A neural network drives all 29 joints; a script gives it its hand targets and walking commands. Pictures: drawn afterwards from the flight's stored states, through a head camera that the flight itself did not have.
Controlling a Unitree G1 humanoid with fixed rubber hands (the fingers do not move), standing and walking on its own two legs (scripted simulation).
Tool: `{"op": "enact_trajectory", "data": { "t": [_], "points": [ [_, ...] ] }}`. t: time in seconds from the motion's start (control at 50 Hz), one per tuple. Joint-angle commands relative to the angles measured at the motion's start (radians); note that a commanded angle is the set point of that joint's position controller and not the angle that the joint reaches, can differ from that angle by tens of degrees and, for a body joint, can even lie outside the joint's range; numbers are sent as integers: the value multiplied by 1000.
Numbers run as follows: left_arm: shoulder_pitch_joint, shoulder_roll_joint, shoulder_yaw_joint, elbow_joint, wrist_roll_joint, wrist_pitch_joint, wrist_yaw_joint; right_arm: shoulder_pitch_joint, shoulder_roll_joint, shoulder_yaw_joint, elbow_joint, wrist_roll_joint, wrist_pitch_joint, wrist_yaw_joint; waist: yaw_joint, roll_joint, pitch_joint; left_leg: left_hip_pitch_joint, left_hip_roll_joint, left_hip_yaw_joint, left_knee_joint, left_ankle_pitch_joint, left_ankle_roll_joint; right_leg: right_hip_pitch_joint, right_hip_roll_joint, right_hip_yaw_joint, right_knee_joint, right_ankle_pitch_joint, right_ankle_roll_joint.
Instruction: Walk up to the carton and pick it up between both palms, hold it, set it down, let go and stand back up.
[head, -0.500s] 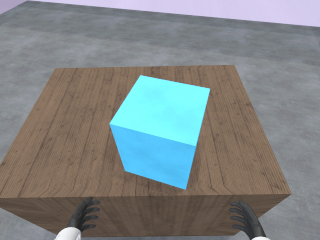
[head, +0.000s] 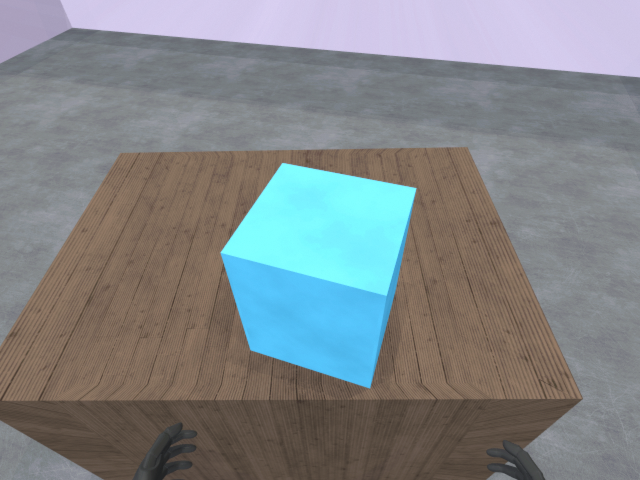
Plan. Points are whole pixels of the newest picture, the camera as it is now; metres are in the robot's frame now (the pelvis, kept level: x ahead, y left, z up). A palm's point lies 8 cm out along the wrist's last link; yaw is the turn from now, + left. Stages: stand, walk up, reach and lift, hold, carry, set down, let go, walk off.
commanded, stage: stand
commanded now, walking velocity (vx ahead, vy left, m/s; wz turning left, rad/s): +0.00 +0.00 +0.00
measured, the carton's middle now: (326, 276) +0.42 +0.02 -0.01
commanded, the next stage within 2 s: none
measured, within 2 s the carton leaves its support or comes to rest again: neither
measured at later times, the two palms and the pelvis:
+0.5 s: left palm out of the picture +0.03 +0.26 -0.10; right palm out of the picture +0.03 -0.25 -0.13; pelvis -0.03 +0.00 +0.00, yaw +1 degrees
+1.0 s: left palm out of the picture -0.03 +0.27 -0.12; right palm out of the picture -0.03 -0.24 -0.14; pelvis -0.05 +0.01 +0.00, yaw +2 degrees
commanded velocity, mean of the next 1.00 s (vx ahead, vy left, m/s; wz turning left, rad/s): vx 0.00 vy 0.00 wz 0.00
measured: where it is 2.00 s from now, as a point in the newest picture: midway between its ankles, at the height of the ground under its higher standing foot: outside the picture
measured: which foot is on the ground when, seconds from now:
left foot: down 0.00-1.00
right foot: down 0.00-1.00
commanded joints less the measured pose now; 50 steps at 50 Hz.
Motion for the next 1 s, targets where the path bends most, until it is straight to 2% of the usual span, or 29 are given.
{"op": "enact_trajectory", "data": {
  "t": [0.0,0.16,0.5,0.66,0.8,0.98],
  "points": [
    [0,138,39,-72,0,-50,3,3,-122,-27,-61,-4,4,0,-4,-6,-12,21,102,-123,-39,200,43,-72,-159,152,-78,272,33],
    [62,159,32,-38,-9,-51,7,49,-137,-20,-23,-9,10,6,-7,-44,30,6,97,-135,-51,144,41,-104,-157,141,-85,211,28],
    [139,182,16,41,-12,-39,16,130,-140,-2,48,-5,25,4,-9,9,97,-69,79,-149,-81,-33,33,-168,-154,156,-117,-49,22],
    [156,185,15,79,-12,-31,16,160,-143,-1,72,-5,30,3,-8,5,116,-107,71,-159,-86,-113,31,-195,-155,163,-124,-150,22],
    [170,181,13,107,-12,-27,18,185,-143,-4,93,-7,32,1,-9,-2,105,-121,71,-171,-88,-146,33,-200,-150,157,-112,-173,19],
    [188,171,6,139,-14,-25,21,198,-136,-4,111,-5,34,-2,-10,2,97,-121,71,-177,-87,-118,34,-191,-153,154,-96,-126,20]
  ]
}}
